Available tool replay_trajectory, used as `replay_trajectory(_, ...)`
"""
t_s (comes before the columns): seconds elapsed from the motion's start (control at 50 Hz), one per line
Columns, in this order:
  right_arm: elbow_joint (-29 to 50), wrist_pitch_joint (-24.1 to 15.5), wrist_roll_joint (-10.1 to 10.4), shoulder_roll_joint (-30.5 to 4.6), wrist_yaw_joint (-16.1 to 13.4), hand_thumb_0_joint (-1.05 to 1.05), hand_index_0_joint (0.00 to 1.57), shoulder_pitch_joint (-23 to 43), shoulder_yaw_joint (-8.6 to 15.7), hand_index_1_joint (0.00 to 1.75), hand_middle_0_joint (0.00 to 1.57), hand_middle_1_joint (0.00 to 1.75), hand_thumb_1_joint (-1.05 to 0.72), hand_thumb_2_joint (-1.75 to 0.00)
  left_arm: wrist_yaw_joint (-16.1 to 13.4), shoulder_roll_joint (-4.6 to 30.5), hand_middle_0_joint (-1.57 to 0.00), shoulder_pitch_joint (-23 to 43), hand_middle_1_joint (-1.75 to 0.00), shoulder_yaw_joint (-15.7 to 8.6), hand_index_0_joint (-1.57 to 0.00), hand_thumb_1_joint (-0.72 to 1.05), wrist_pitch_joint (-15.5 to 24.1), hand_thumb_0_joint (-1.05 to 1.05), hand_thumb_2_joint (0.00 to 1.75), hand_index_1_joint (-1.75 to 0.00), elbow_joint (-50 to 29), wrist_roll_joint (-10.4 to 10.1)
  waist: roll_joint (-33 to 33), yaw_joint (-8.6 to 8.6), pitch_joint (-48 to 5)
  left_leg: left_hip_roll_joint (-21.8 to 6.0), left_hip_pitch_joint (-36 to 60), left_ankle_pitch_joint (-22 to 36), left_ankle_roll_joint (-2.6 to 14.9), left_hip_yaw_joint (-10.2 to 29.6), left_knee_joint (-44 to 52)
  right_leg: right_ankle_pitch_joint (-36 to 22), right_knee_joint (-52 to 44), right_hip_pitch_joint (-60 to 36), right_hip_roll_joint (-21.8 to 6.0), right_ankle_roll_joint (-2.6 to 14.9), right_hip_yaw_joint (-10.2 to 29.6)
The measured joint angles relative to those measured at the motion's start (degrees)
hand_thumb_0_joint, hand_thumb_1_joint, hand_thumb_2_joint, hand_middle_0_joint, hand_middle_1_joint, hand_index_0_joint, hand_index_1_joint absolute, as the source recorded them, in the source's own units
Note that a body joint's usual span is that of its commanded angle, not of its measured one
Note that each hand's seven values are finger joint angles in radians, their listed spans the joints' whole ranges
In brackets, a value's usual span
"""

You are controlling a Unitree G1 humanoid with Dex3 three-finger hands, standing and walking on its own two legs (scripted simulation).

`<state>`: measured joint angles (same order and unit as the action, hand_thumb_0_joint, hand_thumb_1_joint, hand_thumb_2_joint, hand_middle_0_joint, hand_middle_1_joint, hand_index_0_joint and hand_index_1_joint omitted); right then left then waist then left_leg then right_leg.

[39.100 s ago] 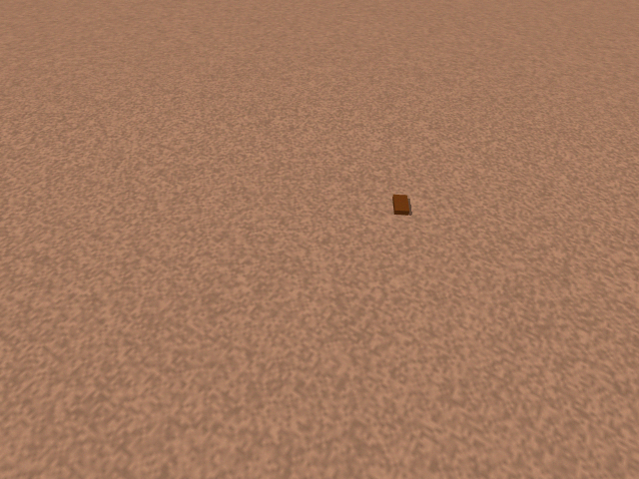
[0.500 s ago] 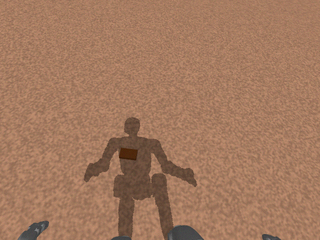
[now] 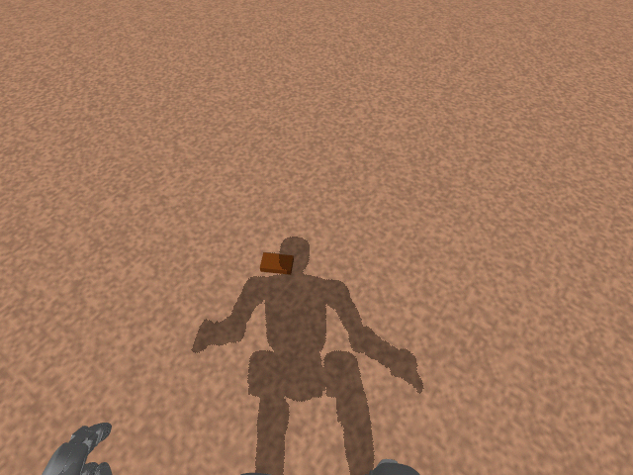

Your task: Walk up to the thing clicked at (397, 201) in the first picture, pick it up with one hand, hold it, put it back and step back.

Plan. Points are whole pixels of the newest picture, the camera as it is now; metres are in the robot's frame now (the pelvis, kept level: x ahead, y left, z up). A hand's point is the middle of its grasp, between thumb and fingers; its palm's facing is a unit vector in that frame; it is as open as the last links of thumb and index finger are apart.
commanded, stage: step back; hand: left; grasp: from above
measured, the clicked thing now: (277, 263) +0.84 +0.18 -0.74
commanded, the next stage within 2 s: stand in 1.54 s
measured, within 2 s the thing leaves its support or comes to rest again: neither
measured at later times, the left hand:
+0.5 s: hand out of the picture -0.11 +0.23 -0.13, palm faces -0.05 -0.91 -0.41, open 7.3 cm
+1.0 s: hand out of the picture -0.18 +0.22 -0.13, palm faces +0.05 -0.92 -0.38, open 7.3 cm
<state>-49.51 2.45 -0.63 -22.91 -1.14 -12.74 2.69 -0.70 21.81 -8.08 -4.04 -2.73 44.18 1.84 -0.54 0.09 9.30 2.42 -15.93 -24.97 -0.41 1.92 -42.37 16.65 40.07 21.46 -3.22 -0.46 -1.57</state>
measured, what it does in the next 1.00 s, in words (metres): walks backwards: left foot, then right foot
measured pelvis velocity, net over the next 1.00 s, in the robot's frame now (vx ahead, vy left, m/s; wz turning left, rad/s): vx -0.22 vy -0.05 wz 0.02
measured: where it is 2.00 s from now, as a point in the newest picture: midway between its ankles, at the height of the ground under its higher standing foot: outside the picture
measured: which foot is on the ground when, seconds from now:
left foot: up 0.00-0.00, down 0.02-0.38, up 0.40-0.66, down 0.68-1.00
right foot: down 0.00-0.04, up 0.06-0.34, down 0.36-1.00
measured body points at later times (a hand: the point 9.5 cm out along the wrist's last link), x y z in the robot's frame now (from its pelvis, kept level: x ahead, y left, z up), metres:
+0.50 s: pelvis -0.18 -0.04 +0.01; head -0.14 -0.06 +0.45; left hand -0.11 +0.28 -0.10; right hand -0.07 -0.36 -0.11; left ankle -0.11 +0.11 -0.66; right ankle -0.19 -0.15 -0.72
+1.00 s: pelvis -0.22 -0.05 +0.01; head -0.23 -0.06 +0.46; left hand -0.18 +0.27 -0.10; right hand -0.15 -0.35 -0.12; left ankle -0.22 +0.09 -0.70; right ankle -0.20 -0.15 -0.72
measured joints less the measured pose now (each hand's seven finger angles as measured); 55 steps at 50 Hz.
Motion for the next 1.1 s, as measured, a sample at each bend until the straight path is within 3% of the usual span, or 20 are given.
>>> replay_trajectory(0.04,-0.94,-0.34,-0.56,1.38,0.04,0.01,0.20,0.59,0.11,0.29,0.20,0.30,-0.91,-0.90,-0.03,1.10,-0.20,2.03,-0.30,-0.05,-0.21,0.90,-0.37,0.00,0.90,-0.30,-0.51,-0.48,2.73,-0.34,1.61,1.25,1.75,4.12,1.29,-1.59,4.41,-0.10,2.90,2.01,-1.52,0.07,1.19)
replay_trajectory(0.1,-0.89,-0.53,-0.86,2.22,0.86,0.01,0.20,1.21,-0.74,0.30,0.20,0.30,-0.91,-0.90,-0.43,1.01,-0.20,3.05,-0.30,-0.33,-0.20,0.91,-1.46,0.00,0.90,-0.30,0.57,-1.03,2.55,0.26,1.88,-0.12,-0.21,5.35,2.09,-1.20,3.46,12.50,14.47,5.19,3.82,0.93,6.13)
replay_trajectory(0.14,-0.76,-0.79,-1.05,2.74,0.67,0.01,0.21,1.60,-1.24,0.30,0.20,0.31,-0.91,-0.90,-0.41,1.17,-0.20,2.92,-0.30,-0.46,-0.20,0.91,-1.87,0.00,0.90,-0.30,1.27,-1.52,2.60,0.48,1.23,-1.22,-0.87,7.44,1.89,-0.98,5.21,13.78,24.07,6.74,7.33,1.37,8.90)
replay_trajectory(0.2,-0.03,-0.79,-1.23,2.70,0.33,0.01,0.21,2.82,-1.24,0.30,0.20,0.31,-0.91,-0.90,-0.07,1.15,-0.20,1.75,-0.30,-0.60,-0.20,0.91,-1.56,0.00,0.90,-0.30,1.79,-1.52,2.37,0.16,0.39,-2.80,-2.33,10.27,1.71,-1.25,7.25,13.33,29.76,5.73,8.73,0.57,9.31)
replay_trajectory(0.3,2.67,-0.85,-1.29,1.51,0.16,0.00,0.21,5.80,-0.73,0.30,0.20,0.31,-0.90,-0.90,0.60,1.07,-0.20,-0.55,-0.30,-0.37,-0.20,0.91,-1.11,0.00,0.90,-0.30,2.94,-1.06,1.60,-0.69,0.47,-5.08,-5.97,13.67,0.98,-2.47,7.57,13.59,15.78,-2.37,5.56,-0.92,6.46)
replay_trajectory(0.36,3.71,-0.29,-0.96,0.29,0.44,0.00,0.21,7.22,-0.72,0.30,0.20,0.31,-0.90,-0.90,1.02,1.09,-0.20,-1.80,-0.30,-0.26,-0.20,0.91,-0.38,0.00,0.90,-0.30,4.42,-0.90,1.06,-1.30,-0.16,-6.22,-9.27,14.75,-0.47,-3.16,5.49,8.69,0.07,-8.68,3.70,0.34,3.93)
replay_trajectory(0.4,3.26,0.32,-0.61,-0.98,0.37,0.00,0.21,8.16,-0.19,0.30,0.20,0.31,-0.91,-0.90,1.12,-0.32,-0.20,-2.26,-0.30,-0.32,-0.20,0.91,0.13,0.00,0.90,-0.30,5.87,-0.30,-2.06,-0.75,0.31,-7.14,-11.40,11.98,-0.20,-0.42,2.45,7.80,-1.48,-9.04,5.47,0.99,2.12)
replay_trajectory(0.44,2.28,0.98,-0.41,-0.69,-0.37,0.00,0.21,7.21,0.34,0.30,0.20,0.30,-0.91,-0.90,1.46,-0.76,-0.20,-3.81,-0.30,0.08,-0.21,0.91,0.16,0.00,0.90,-0.30,6.15,0.18,-1.33,-1.58,-0.92,-2.87,-13.71,1.28,-0.03,2.96,-5.62,7.37,0.38,-7.14,4.36,1.63,2.55)
replay_trajectory(0.46,1.74,1.16,-0.24,-0.67,-0.50,0.00,0.20,6.58,0.36,0.30,0.20,0.30,-0.91,-0.90,1.38,-0.99,-0.20,-4.56,-0.30,0.23,-0.21,0.91,0.27,0.00,0.90,-0.30,6.31,0.19,-0.84,-2.07,-1.42,-0.69,-14.51,-0.80,-0.01,4.22,-10.59,6.75,0.27,-6.75,3.63,1.78,2.96)
replay_trajectory(0.5,0.93,0.96,0.05,-0.96,-0.51,0.00,0.20,5.19,0.32,0.29,0.20,0.30,-0.91,-0.90,1.07,-1.48,-0.20,-5.45,-0.30,0.44,-0.21,0.91,0.46,0.00,0.90,-0.30,6.83,0.40,-0.83,-2.16,-2.16,2.09,-15.02,-1.15,0.11,5.49,-17.82,5.14,-0.89,-6.45,2.60,1.68,2.83)
replay_trajectory(0.54,0.18,0.55,-0.02,-1.12,-0.28,0.00,0.20,3.60,0.33,0.29,0.20,0.30,-0.91,-0.90,0.94,-1.58,-0.20,-5.73,-0.30,0.35,-0.21,0.90,0.78,0.00,0.90,-0.30,6.94,0.66,-1.05,-2.12,-2.67,2.80,-13.70,-0.64,-0.30,5.15,-20.64,3.95,-1.61,-5.93,2.02,1.73,2.27)
replay_trajectory(0.6,-1.61,0.45,-0.56,-0.99,0.37,0.00,0.20,1.14,0.41,0.29,0.20,0.30,-0.91,-0.90,0.95,-1.10,-0.20,-5.53,-0.30,0.06,-0.21,0.90,1.64,0.00,0.90,-0.30,6.41,1.01,-1.47,-2.09,-3.41,1.31,-8.69,-1.44,-0.80,3.28,-15.37,2.99,-1.90,-5.11,1.54,1.98,0.64)
replay_trajectory(0.66,-4.07,0.10,-1.03,-0.34,1.16,0.01,0.20,-0.66,0.41,0.29,0.20,0.30,-0.91,-0.90,1.17,-0.02,-0.20,-5.00,-0.30,-0.20,-0.21,0.90,2.29,0.00,0.90,-0.30,6.05,0.90,-1.10,-2.01,-4.24,-0.92,-1.62,-3.88,-0.45,0.56,-2.22,2.92,-1.01,-4.12,0.67,2.03,-1.14)
replay_trajectory(0.72,-6.41,-1.07,-1.34,1.20,1.54,0.01,0.20,-0.99,0.71,0.29,0.20,0.30,-0.91,-0.90,1.25,1.29,-0.20,-4.36,-0.30,-0.30,-0.21,0.90,1.88,0.00,0.90,-0.30,6.79,0.50,1.53,-2.16,-3.88,0.15,3.34,5.75,0.37,-1.39,8.00,4.26,1.49,-3.24,-1.26,1.51,-0.39)
replay_trajectory(0.8,-6.94,-2.57,-1.61,2.44,1.97,0.01,0.20,-1.94,-0.08,0.30,0.20,0.30,-0.91,-0.90,1.79,1.40,-0.20,-5.20,-0.30,-0.33,-0.20,0.91,1.35,0.00,0.90,-0.30,9.87,-0.53,1.70,-1.02,-5.98,-0.59,3.45,6.84,1.82,-1.34,9.31,10.24,5.98,-1.74,1.17,1.50,1.89)
replay_trajectory(0.88,-6.95,-2.90,-1.58,3.04,2.24,0.01,0.21,-1.28,-0.76,0.30,0.20,0.31,-0.91,-0.90,2.31,1.46,-0.20,-5.84,-0.30,-0.53,-0.20,0.91,2.55,0.00,0.90,-0.30,11.62,-0.82,1.67,-0.57,-6.51,-2.05,3.62,7.34,0.53,-1.38,9.64,7.18,-1.73,-4.86,1.76,1.48,1.24)
replay_trajectory(0.92,-6.92,-2.28,-1.29,2.62,2.14,0.01,0.21,-0.60,-0.77,0.30,0.20,0.31,-0.91,-0.90,2.09,0.55,-0.20,-5.63,-0.30,-0.58,-0.20,0.91,3.14,0.00,0.90,-0.30,12.50,-0.45,-0.18,-0.50,-6.11,-3.80,3.01,5.78,-0.03,-0.44,7.09,-0.14,-5.43,-6.68,3.40,1.62,0.09)
replay_trajectory(0.98,-7.33,-1.58,-0.97,2.30,1.78,0.01,0.21,-0.09,-0.56,0.30,0.20,0.30,-0.91,-0.90,2.00,-0.64,-0.20,-5.76,-0.30,-0.17,-0.20,0.91,4.11,0.00,0.90,-0.30,12.79,0.18,-0.85,-1.18,-6.85,-2.37,-0.15,-1.60,0.67,2.17,-0.10,-0.19,-5.70,-6.62,3.86,2.53,-0.54)
replay_trajectory(1.04,-7.48,-2.07,-0.70,1.24,1.67,0.01,0.20,0.21,-0.21,0.30,0.20,0.30,-0.91,-0.90,1.80,-2.00,-0.20,-5.31,-0.30,0.25,-0.21,0.91,4.79,0.00,0.90,-0.30,12.82,0.15,-1.25,-1.88,-6.42,-1.55,-2.41,-1.91,0.99,2.40,-3.27,-0.47,-7.10,-7.52,3.20,2.39,-0.88)
replay_trajectory(1.1,-7.88,-2.56,-0.80,0.49,1.80,0.01,0.20,0.42,0.14,0.29,0.20,0.30,-0.91,-0.90,1.92,-2.42,-0.20,-4.70,-0.30,0.62,-0.21,0.90,4.89,0.00,0.90,-0.30,13.02,0.13,-1.23,-2.21,-6.26,-2.45,-2.31,-0.91,0.89,0.95,0.51,-0.31,-7.51,-7.93,2.39,1.60,-1.25)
